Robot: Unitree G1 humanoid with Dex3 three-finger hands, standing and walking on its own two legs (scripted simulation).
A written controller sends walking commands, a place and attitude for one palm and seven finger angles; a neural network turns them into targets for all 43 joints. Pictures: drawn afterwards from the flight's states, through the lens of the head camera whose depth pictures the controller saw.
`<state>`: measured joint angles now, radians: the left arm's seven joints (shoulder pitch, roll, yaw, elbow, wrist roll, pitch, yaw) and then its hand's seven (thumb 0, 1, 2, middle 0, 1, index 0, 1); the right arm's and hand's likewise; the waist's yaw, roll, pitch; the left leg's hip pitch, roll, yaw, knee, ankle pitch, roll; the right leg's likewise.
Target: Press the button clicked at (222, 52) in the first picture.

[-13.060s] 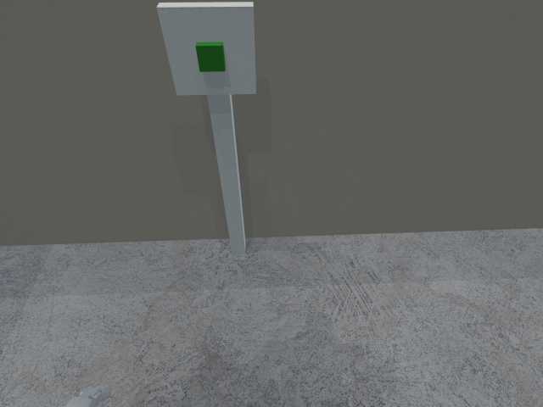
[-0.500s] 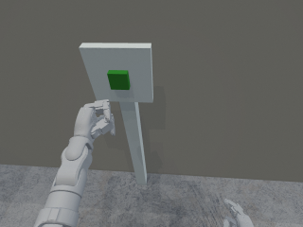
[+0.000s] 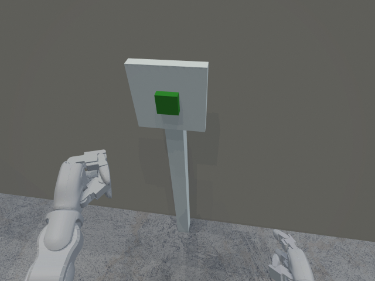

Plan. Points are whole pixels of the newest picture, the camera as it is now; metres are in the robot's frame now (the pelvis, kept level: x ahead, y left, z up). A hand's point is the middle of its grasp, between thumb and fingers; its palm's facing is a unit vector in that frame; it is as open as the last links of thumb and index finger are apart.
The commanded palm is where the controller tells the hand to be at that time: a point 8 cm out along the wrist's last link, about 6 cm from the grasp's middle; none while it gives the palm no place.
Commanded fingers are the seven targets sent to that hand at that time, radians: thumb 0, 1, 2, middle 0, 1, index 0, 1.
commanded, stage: draw the hand back to the body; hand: left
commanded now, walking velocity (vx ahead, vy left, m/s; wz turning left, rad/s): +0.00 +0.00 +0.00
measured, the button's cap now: (167, 102) +0.52 +0.11 +0.13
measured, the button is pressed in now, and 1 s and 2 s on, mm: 0 0 0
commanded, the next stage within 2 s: step back with the hand held close in 0.74 s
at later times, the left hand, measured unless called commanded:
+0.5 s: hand (51, 197) +0.19 +0.25 +0.16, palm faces +0.41 -0.82 -0.39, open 3.1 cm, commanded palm +0.15 +0.29 +0.17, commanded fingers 0.00 0.90 0.90 -1.30 -1.50 -1.30 -1.50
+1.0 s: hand (48, 196) +0.19 +0.25 +0.16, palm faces +0.40 -0.81 -0.42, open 3.1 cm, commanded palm +0.14 +0.29 +0.17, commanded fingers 0.00 0.90 0.90 -1.30 -1.50 -1.30 -1.50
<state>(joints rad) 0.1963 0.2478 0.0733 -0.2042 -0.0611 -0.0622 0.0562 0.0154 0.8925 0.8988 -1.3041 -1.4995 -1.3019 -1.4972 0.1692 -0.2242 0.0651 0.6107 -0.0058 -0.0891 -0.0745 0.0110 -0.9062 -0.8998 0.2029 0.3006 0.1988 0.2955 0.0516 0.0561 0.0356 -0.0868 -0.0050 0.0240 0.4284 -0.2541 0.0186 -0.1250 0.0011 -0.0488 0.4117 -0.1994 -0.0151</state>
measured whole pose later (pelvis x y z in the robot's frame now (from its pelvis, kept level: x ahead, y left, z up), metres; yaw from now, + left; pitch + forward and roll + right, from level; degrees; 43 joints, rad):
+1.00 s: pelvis +0.01 +0.01 +0.00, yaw -1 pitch -3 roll -1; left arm 0.55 0.33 0.34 -0.47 -0.04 -0.17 0.11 0.01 0.89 0.90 -1.31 -1.50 -1.31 -1.50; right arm 0.19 -0.22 0.03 0.60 -0.02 -0.07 -0.06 0.01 -0.90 -0.90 0.21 0.30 0.20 0.30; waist 0.03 0.07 0.01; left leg -0.13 0.01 0.03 0.44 -0.26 0.03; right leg -0.15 0.01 -0.04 0.37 -0.17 -0.01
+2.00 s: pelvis -0.13 +0.01 -0.01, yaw -1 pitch +1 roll -2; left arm 0.64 0.44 0.36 -0.64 -0.04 -0.29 0.12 0.01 0.88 0.90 -1.31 -1.50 -1.31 -1.50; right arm 0.15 -0.20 -0.01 0.57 0.00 -0.08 -0.06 0.01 -0.90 -0.90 0.21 0.30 0.20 0.30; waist -0.02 0.01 0.02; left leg -0.49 0.00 -0.01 0.63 -0.20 0.01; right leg -0.28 0.08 0.03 0.53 -0.28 -0.02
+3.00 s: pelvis -0.31 +0.04 -0.01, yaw -1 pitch -1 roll +0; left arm 0.62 0.36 0.36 -0.54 -0.01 -0.24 0.15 0.01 0.88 0.90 -1.31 -1.50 -1.31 -1.50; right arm 0.27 -0.20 0.01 0.65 -0.02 -0.11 -0.07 0.01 -0.90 -0.90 0.21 0.30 0.20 0.30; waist 0.00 -0.03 -0.03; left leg -0.36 0.02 0.05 0.72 -0.35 0.02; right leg -0.25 -0.01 -0.06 0.53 -0.26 -0.02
